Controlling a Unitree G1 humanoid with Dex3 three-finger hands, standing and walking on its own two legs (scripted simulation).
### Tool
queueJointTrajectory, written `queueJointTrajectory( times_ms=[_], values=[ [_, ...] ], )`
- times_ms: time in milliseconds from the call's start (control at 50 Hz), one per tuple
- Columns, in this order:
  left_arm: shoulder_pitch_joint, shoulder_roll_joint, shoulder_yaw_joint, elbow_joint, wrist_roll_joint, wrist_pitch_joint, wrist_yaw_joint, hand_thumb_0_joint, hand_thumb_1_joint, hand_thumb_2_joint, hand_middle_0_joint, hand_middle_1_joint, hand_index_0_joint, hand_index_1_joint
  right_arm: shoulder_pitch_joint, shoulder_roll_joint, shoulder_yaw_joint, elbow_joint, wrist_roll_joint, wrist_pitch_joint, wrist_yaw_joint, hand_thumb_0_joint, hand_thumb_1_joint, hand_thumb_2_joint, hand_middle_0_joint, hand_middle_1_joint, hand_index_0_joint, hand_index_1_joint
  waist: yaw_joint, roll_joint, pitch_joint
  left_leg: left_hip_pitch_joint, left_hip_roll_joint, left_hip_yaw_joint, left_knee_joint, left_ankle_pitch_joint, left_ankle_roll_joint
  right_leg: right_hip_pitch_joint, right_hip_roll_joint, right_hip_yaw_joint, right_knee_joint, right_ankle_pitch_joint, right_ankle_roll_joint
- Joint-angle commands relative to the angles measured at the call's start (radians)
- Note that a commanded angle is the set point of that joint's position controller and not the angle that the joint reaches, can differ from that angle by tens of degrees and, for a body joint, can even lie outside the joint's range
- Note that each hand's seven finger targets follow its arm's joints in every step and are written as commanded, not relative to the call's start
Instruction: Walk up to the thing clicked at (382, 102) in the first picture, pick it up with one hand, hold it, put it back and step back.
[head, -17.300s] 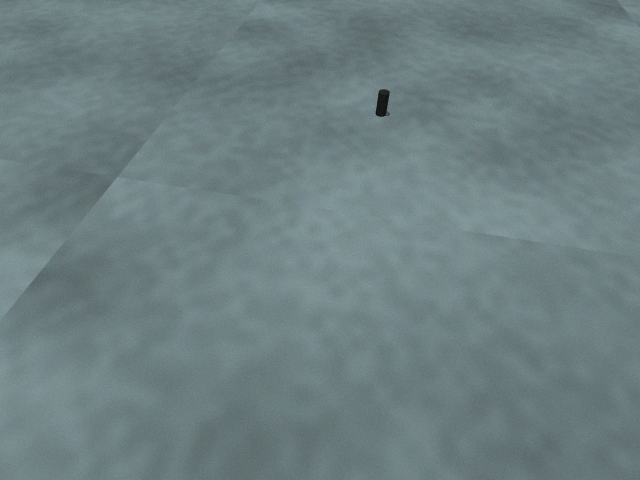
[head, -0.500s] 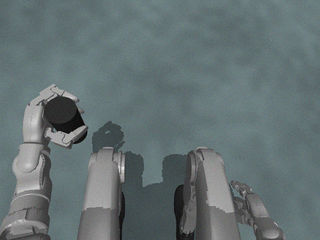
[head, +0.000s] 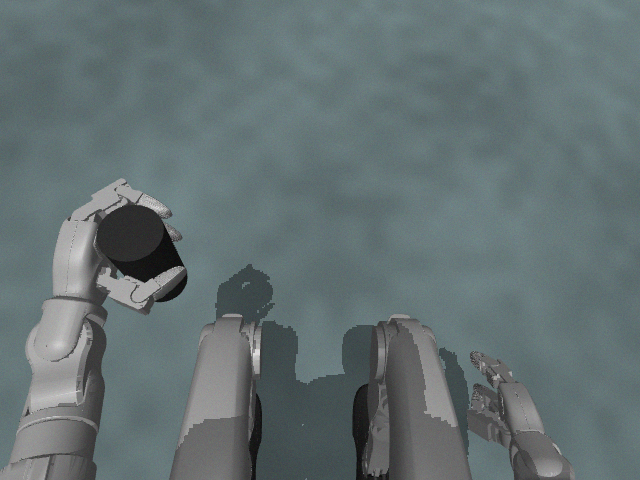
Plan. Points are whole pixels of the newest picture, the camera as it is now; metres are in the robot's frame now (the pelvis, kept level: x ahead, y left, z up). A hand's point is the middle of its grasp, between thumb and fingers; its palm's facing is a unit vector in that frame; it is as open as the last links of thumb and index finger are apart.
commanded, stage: lift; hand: left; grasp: from the side
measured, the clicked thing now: (148, 259) +0.36 +0.20 -0.02
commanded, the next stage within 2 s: hold in 1.50 s
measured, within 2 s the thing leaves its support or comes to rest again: neither
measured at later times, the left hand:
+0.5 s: hand (71, 156) +0.37 +0.19 +0.18, palm faces +0.03 -1.00 -0.06, open 9.1 cm
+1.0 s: hand out of the picture +0.38 +0.18 +0.27, palm faces +0.01 -1.00 -0.04, open 9.1 cm
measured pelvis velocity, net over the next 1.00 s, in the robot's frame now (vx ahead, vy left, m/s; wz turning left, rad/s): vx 0.06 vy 0.00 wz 0.02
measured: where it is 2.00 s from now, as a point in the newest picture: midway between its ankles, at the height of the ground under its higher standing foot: (306, 464)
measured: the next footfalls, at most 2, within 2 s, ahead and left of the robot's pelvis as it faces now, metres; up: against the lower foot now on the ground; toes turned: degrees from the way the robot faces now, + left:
none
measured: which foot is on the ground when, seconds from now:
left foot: down 0.00-1.00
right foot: down 0.00-1.00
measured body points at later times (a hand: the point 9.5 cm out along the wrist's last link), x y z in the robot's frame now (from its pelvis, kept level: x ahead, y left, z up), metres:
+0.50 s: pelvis +0.04 +0.00 +0.15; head +0.16 +0.02 +0.58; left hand +0.36 +0.24 +0.19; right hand +0.22 -0.24 +0.04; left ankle +0.07 +0.12 -0.41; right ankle +0.09 -0.13 -0.41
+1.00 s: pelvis +0.06 +0.00 +0.23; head +0.15 +0.01 +0.67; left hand +0.37 +0.23 +0.27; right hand +0.21 -0.24 +0.12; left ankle +0.07 +0.12 -0.41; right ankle +0.09 -0.13 -0.41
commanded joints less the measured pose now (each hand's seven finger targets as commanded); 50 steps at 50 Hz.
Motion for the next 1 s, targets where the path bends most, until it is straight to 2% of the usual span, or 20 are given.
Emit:
queueJointTrajectory(
  times_ms=[0,40,100,200,220,240,340,380,400,440,480,500,520,580,620,740,760,820,880,980],
  values=[
    [-0.150,0.157,0.055,-0.332,-0.041,-0.039,0.033,0.000,0.221,1.305,-1.323,-1.481,-1.350,-1.469,0.055,-0.164,-0.072,-0.120,0.020,-0.036,-0.025,0.000,-0.887,-0.890,0.201,0.299,0.200,0.299,-0.007,0.035,-0.582,0.434,-0.020,0.022,-0.341,0.106,0.041,0.448,0.028,0.007,-0.340,0.109,-0.039],
    [-0.126,0.144,0.030,-0.358,-0.034,-0.017,0.043,0.000,0.211,1.300,-1.324,-1.481,-1.352,-1.468,0.054,-0.163,-0.073,-0.126,0.027,-0.037,-0.030,0.000,-0.887,-0.890,0.201,0.299,0.200,0.299,-0.008,0.050,-0.558,0.483,-0.018,0.012,-0.382,0.113,0.037,0.452,0.028,0.001,-0.357,0.122,-0.042],
    [-0.102,0.146,0.028,-0.449,-0.028,0.008,0.064,0.000,0.202,1.291,-1.305,-1.464,-1.330,-1.454,0.058,-0.158,-0.078,-0.138,0.034,-0.035,-0.037,0.000,-0.882,-0.889,0.201,0.299,0.200,0.299,0.006,0.072,-0.581,0.582,-0.013,-0.004,-0.440,0.152,0.028,0.491,0.029,-0.006,-0.386,0.160,-0.044],
    [-0.044,0.146,0.031,-0.515,-0.021,0.063,0.105,0.000,0.209,1.279,-1.285,-1.451,-1.314,-1.437,0.078,-0.143,-0.072,-0.141,0.040,-0.037,-0.049,0.000,-0.879,-0.888,0.201,0.299,0.200,0.299,-0.002,0.070,-0.584,0.706,-0.011,-0.013,-0.522,0.244,0.026,0.602,0.031,-0.004,-0.468,0.241,-0.040],
    [-0.046,0.141,0.028,-0.566,-0.021,0.069,0.115,0.000,0.221,1.287,-1.285,-1.455,-1.313,-1.442,0.079,-0.137,-0.073,-0.150,0.041,-0.035,-0.052,0.000,-0.880,-0.889,0.201,0.299,0.200,0.299,0.011,0.076,-0.591,0.728,-0.011,-0.011,-0.538,0.260,0.024,0.632,0.032,-0.005,-0.484,0.253,-0.039],
    [0.001,0.123,0.006,-0.523,-0.013,0.087,0.123,0.000,0.211,1.294,-1.291,-1.467,-1.320,-1.453,0.095,-0.135,-0.072,-0.146,0.042,-0.033,-0.055,0.000,-0.881,-0.889,0.201,0.299,0.200,0.299,-0.006,0.050,-0.568,0.758,-0.009,-0.016,-0.555,0.282,0.026,0.651,0.032,-0.007,-0.510,0.273,-0.036],
    [0.007,0.102,0.001,-0.552,-0.018,0.119,0.154,0.000,0.197,1.315,-1.307,-1.483,-1.336,-1.472,0.096,-0.116,-0.070,-0.157,0.041,-0.047,-0.067,0.000,-0.881,-0.889,0.201,0.299,0.200,0.299,-0.016,0.001,-0.492,0.781,-0.013,0.005,-0.631,0.276,0.034,0.809,0.039,0.000,-0.624,0.294,-0.026],
    [0.014,0.082,-0.035,-0.482,-0.010,0.131,0.147,0.000,0.200,1.307,-1.290,-1.474,-1.320,-1.460,0.119,-0.104,-0.060,-0.131,0.042,-0.050,-0.071,0.000,-0.879,-0.888,0.201,0.299,0.200,0.299,-0.038,0.007,-0.436,0.828,-0.009,0.000,-0.667,0.288,0.032,0.806,0.040,0.000,-0.657,0.305,-0.027],
    [-0.023,0.101,-0.027,-0.526,-0.005,0.128,0.152,0.000,0.206,1.313,-1.298,-1.478,-1.327,-1.466,0.110,-0.112,-0.069,-0.148,0.040,-0.053,-0.073,0.000,-0.879,-0.889,0.201,0.300,0.200,0.300,-0.029,0.018,-0.432,0.837,-0.009,0.003,-0.682,0.294,0.031,0.834,0.040,0.001,-0.673,0.310,-0.027],
    [-0.007,0.111,-0.008,-0.456,0.007,0.132,0.158,0.000,0.193,1.311,-1.298,-1.469,-1.324,-1.460,0.114,-0.107,-0.065,-0.139,0.041,-0.058,-0.076,0.000,-0.878,-0.889,0.201,0.300,0.200,0.300,-0.024,0.012,-0.379,0.866,-0.006,-0.004,-0.718,0.279,0.030,0.842,0.039,-0.001,-0.702,0.294,-0.028],
    [-0.018,0.100,-0.019,-0.478,0.006,0.130,0.160,0.000,0.197,1.294,-1.294,-1.458,-1.320,-1.448,0.122,-0.093,-0.059,-0.141,0.037,-0.059,-0.074,0.000,-0.879,-0.889,0.201,0.300,0.200,0.300,-0.010,0.031,-0.387,0.904,-0.009,0.010,-0.747,0.302,0.028,0.897,0.039,0.005,-0.743,0.313,-0.028],
    [0.001,0.069,-0.048,-0.461,0.006,0.133,0.159,0.000,0.193,1.301,-1.299,-1.463,-1.324,-1.454,0.125,-0.094,-0.058,-0.145,0.037,-0.060,-0.075,0.000,-0.877,-0.889,0.201,0.300,0.200,0.300,-0.022,0.025,-0.377,0.930,-0.008,0.008,-0.770,0.296,0.027,0.911,0.039,0.003,-0.763,0.309,-0.028],
    [0.003,0.087,-0.027,-0.471,0.001,0.133,0.158,0.000,0.193,1.308,-1.298,-1.471,-1.324,-1.461,0.135,-0.098,-0.058,-0.144,0.037,-0.063,-0.074,0.000,-0.878,-0.889,0.201,0.300,0.200,0.300,-0.014,0.039,-0.373,0.954,-0.007,0.006,-0.794,0.313,0.025,0.933,0.039,-0.001,-0.778,0.324,-0.028],
    [-0.016,0.107,-0.030,-0.473,0.014,0.127,0.154,0.000,0.208,1.299,-1.290,-1.454,-1.313,-1.447,0.128,-0.100,-0.057,-0.146,0.037,-0.067,-0.072,0.000,-0.875,-0.889,0.200,0.300,0.200,0.300,0.001,0.077,-0.349,1.026,-0.003,0.002,-0.855,0.311,0.016,0.952,0.038,-0.003,-0.816,0.314,-0.031],
    [-0.007,0.104,-0.031,-0.449,0.022,0.121,0.152,0.000,0.208,1.283,-1.287,-1.439,-1.308,-1.433,0.131,-0.097,-0.054,-0.137,0.033,-0.067,-0.070,0.000,-0.879,-0.890,0.200,0.299,0.200,0.299,0.001,0.080,-0.317,1.058,0.003,-0.009,-0.896,0.310,0.011,0.954,0.039,-0.008,-0.835,0.313,-0.030],
    [-0.029,0.094,-0.015,-0.444,-0.009,0.101,0.147,0.000,0.220,1.270,-1.267,-1.416,-1.286,-1.411,0.149,-0.092,-0.047,-0.137,0.029,-0.071,-0.073,0.000,-0.879,-0.891,0.200,0.300,0.200,0.300,-0.009,0.049,-0.325,1.140,0.001,0.002,-0.952,0.390,0.014,1.077,0.046,-0.013,-0.906,0.387,-0.027],
    [-0.033,0.078,-0.041,-0.445,-0.005,0.097,0.144,0.000,0.218,1.265,-1.266,-1.410,-1.285,-1.404,0.160,-0.092,-0.047,-0.134,0.026,-0.071,-0.073,0.000,-0.881,-0.891,0.200,0.300,0.200,0.300,-0.015,0.046,-0.340,1.159,0.000,0.003,-0.955,0.424,0.013,1.097,0.047,-0.015,-0.912,0.417,-0.028],
    [-0.021,0.072,-0.046,-0.390,0.000,0.094,0.136,0.000,0.197,1.274,-1.277,-1.422,-1.295,-1.419,0.160,-0.093,-0.048,-0.129,0.024,-0.072,-0.075,0.000,-0.882,-0.892,0.200,0.300,0.200,0.300,-0.022,0.008,-0.278,1.152,-0.002,0.014,-0.985,0.400,0.020,1.134,0.047,-0.010,-0.958,0.409,-0.023],
    [-0.063,0.083,-0.045,-0.408,0.004,0.081,0.130,0.000,0.195,1.265,-1.282,-1.420,-1.299,-1.417,0.158,-0.090,-0.048,-0.128,0.022,-0.069,-0.073,0.000,-0.884,-0.892,0.200,0.300,0.200,0.300,-0.005,0.029,-0.280,1.200,-0.002,0.021,-1.017,0.416,0.016,1.161,0.046,-0.010,-0.984,0.417,-0.025],
    [-0.054,0.085,-0.038,-0.382,0.002,0.082,0.126,0.000,0.214,1.291,-1.278,-1.432,-1.296,-1.430,0.161,-0.084,-0.044,-0.129,0.020,-0.067,-0.077,0.000,-0.882,-0.892,0.200,0.300,0.200,0.300,-0.006,0.000,-0.259,1.221,-0.007,0.036,-1.068,0.399,0.020,1.254,0.044,0.000,-1.055,0.417,-0.017]
  ],
)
